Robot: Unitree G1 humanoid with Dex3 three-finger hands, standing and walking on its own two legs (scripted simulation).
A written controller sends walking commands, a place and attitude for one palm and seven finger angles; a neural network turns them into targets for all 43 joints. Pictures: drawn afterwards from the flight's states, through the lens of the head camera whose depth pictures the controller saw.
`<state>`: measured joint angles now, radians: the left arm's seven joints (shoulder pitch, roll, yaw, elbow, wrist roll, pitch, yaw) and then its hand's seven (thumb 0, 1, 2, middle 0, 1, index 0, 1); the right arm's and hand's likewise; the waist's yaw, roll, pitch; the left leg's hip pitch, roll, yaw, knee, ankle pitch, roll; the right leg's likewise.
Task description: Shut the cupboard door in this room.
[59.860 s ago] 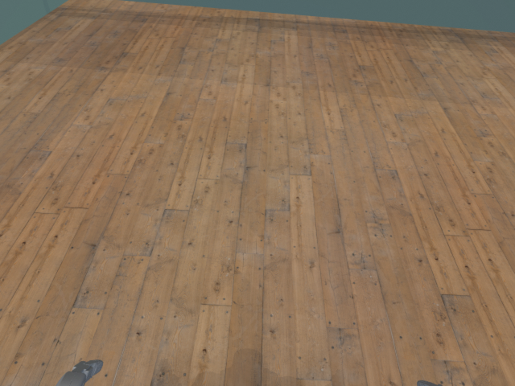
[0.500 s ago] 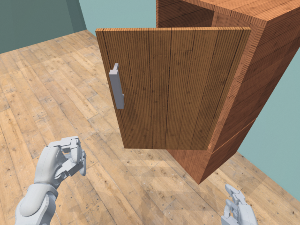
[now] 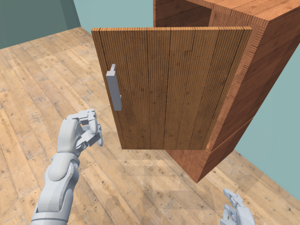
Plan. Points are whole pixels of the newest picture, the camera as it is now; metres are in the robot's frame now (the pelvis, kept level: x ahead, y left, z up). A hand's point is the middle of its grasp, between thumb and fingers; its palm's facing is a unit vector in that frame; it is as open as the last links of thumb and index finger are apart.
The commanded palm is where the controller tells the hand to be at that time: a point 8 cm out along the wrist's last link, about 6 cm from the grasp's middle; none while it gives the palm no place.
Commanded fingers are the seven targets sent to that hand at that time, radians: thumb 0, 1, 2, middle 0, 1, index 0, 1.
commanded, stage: bring the fist close to the handle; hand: left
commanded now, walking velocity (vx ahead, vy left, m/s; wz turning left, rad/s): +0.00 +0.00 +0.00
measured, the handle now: (115, 87) +0.49 +0.15 +0.11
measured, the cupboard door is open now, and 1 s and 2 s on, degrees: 51 51 35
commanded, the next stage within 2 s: push the door shut along its arc in 0.80 s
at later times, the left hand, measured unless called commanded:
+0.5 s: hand (123, 107) +0.40 +0.11 +0.10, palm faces +0.03 -1.00 +0.01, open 3.1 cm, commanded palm +0.37 +0.16 +0.11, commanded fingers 0.00 0.90 0.90 -1.30 -1.50 -1.30 -1.50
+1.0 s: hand (123, 110) +0.39 +0.11 +0.11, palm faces +0.03 -1.00 -0.01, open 3.1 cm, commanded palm +0.37 +0.16 +0.11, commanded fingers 0.00 0.90 0.90 -1.30 -1.50 -1.30 -1.50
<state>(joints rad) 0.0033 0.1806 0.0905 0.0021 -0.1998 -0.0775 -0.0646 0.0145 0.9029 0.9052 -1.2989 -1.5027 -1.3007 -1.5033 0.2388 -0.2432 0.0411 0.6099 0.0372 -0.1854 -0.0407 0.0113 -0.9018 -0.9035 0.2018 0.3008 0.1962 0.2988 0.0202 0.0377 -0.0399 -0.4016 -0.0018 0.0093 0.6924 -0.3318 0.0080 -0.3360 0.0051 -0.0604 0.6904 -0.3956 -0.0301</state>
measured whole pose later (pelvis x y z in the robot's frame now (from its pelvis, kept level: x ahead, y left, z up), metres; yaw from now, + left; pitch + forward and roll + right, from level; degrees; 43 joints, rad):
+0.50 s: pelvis -0.01 +0.00 +0.00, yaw -1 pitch +5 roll +0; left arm -0.50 0.16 0.12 0.60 -0.16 -0.10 0.03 0.01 0.90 0.90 -1.30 -1.50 -1.30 -1.50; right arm 0.28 -0.24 0.03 0.67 0.03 -0.09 -0.03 0.01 -0.90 -0.90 0.20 0.30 0.20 0.30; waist -0.04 0.03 -0.04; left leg -0.47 0.01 0.03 0.68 -0.31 0.01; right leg -0.42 0.01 -0.04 0.69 -0.37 -0.03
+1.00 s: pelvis -0.01 -0.01 +0.00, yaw -1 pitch +5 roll +0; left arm -0.45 0.15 0.10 0.58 -0.14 -0.19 0.03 0.01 0.90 0.91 -1.30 -1.50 -1.30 -1.50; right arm 0.25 -0.24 0.02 0.65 0.04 -0.06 -0.03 0.01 -0.90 -0.90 0.20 0.30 0.20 0.30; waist -0.02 0.03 -0.05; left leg -0.44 0.01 0.02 0.66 -0.30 0.00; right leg -0.39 0.02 -0.04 0.68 -0.37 -0.04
